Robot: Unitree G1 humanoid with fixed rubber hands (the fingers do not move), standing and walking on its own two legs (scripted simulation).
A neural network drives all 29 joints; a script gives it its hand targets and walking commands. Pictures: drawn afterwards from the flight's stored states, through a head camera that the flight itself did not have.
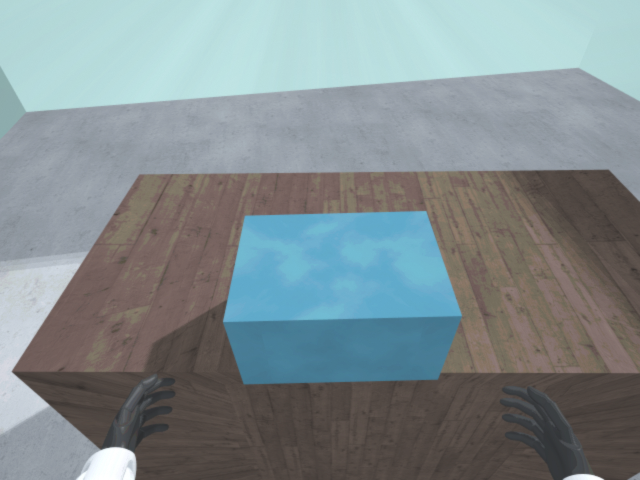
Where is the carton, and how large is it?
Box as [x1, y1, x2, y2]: [223, 211, 461, 383]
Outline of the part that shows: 426,212 408,211 245,216 223,319 223,323 243,383 437,379 461,317 461,314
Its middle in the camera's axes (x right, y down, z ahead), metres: +0.03 +0.09 +0.63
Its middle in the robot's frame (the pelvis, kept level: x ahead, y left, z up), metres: +0.42 +0.00 -0.02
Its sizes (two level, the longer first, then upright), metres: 0.306 0.214 0.168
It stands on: a pedestal, 0.67 m high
